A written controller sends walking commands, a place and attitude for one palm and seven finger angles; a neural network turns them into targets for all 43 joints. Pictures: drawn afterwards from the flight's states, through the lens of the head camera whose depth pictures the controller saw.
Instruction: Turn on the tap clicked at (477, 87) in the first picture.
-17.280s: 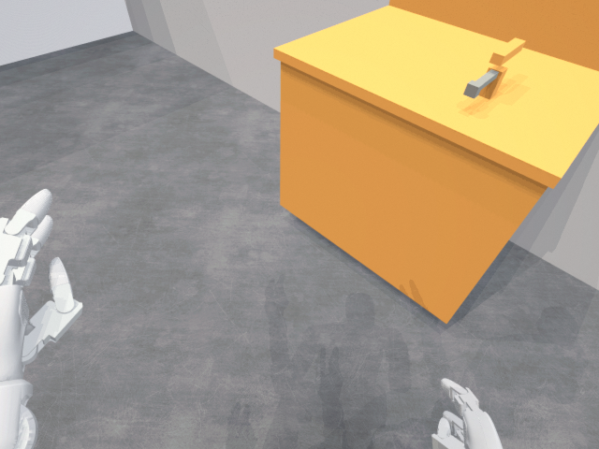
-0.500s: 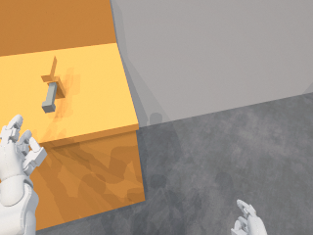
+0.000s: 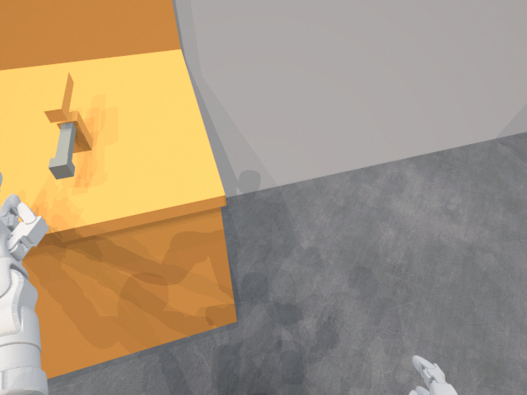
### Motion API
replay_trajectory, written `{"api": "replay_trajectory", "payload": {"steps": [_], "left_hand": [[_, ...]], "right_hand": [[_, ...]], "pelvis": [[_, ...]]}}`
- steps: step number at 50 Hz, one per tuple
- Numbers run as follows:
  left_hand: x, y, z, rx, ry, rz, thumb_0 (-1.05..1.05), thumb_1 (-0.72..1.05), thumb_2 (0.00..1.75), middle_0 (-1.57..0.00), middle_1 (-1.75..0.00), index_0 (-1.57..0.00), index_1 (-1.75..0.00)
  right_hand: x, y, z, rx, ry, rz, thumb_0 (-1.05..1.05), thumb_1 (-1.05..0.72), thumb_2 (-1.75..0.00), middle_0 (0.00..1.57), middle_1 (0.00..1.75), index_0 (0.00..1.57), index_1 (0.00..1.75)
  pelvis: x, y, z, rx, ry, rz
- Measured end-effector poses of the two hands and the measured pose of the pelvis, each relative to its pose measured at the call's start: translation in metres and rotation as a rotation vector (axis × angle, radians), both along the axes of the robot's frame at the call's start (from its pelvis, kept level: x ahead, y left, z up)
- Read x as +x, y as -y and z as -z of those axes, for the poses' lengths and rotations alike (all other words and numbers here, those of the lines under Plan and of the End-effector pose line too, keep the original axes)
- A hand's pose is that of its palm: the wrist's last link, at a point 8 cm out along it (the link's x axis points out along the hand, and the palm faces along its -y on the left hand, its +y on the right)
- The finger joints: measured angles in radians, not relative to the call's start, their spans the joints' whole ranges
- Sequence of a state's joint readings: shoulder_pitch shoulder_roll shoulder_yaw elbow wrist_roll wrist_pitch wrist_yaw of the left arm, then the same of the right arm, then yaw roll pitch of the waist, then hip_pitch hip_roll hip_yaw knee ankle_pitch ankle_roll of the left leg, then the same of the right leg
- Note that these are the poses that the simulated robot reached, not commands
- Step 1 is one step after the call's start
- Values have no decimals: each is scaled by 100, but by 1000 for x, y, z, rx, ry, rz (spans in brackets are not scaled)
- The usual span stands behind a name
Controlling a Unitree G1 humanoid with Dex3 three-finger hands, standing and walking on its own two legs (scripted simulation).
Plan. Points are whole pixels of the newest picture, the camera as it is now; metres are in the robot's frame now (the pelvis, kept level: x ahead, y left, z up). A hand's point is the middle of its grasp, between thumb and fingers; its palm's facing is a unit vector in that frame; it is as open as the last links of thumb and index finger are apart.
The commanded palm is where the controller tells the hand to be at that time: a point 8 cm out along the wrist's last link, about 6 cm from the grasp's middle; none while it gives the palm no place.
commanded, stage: reach beside the lever's end, fingers flat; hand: left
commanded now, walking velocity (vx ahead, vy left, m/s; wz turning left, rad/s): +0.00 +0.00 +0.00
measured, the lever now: (62, 167) +0.44 +0.38 +0.10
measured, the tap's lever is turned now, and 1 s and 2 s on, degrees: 0 0 6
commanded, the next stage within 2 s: push the lever round in 0.92 s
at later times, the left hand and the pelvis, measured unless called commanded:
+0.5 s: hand (45, 190) +0.39 +0.39 +0.09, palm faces +0.58 -0.81 -0.06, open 7.8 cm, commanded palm +0.34 +0.42 +0.09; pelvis +0.00 +0.01 -0.02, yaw -1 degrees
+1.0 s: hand (51, 193) +0.39 +0.38 +0.08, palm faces +0.57 -0.82 -0.06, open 7.8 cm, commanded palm +0.34 +0.41 +0.09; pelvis +0.01 +0.02 -0.01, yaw -1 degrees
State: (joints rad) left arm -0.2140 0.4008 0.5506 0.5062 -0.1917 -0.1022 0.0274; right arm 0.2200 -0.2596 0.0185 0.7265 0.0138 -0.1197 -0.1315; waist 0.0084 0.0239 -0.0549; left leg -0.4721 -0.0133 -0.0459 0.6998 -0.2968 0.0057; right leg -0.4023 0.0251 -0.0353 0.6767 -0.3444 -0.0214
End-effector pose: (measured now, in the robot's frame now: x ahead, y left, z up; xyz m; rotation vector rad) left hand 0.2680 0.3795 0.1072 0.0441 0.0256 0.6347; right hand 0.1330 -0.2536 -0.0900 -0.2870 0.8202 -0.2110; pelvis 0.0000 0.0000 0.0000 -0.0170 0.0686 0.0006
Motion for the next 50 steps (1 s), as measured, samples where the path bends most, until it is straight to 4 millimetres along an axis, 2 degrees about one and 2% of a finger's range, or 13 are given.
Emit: {"api": "replay_trajectory", "payload": {"steps": [11, 22, 30, 37, 50], "left_hand": [[39, -16, 6, 1, 2, 20, 1, 90, 90, -16, -18, -17, -18], [68, -41, 18, -1, -10, -5, 1, 90, 90, -15, -16, -16, -16], [89, -47, 20, -2, -4, 31, 1, 90, 90, -15, -15, -15, -15], [88, -42, 24, -3, -2, 42, 1, 90, 90, -15, -15, -16, -15], [76, -37, 22, -3, -19, 25, 1, 90, 90, -15, -15, -15, -15]], "right_hand": [[-34, 5, 12, -20, -114, 35, 1, -90, -90, 21, 29, 20, 30], [-71, 8, 20, -40, -247, 78, 1, -90, -90, 21, 30, 20, 30], [-86, 6, 23, -47, -322, 109, 1, -90, -90, 21, 29, 20, 30], [-80, -1, 21, -24, -307, 125, 1, -90, -90, 21, 29, 20, 30], [-37, -10, 18, -14, -198, 56, 1, -90, -90, 21, 30, 20, 30]], "pelvis": [[-1, -5, 6, -12, -55, 5], [3, -10, 14, -23, -112, 15], [8, -16, 16, -31, -143, 20], [15, -20, 15, -32, -141, 32], [13, -18, 14, -33, -119, 12]]}}
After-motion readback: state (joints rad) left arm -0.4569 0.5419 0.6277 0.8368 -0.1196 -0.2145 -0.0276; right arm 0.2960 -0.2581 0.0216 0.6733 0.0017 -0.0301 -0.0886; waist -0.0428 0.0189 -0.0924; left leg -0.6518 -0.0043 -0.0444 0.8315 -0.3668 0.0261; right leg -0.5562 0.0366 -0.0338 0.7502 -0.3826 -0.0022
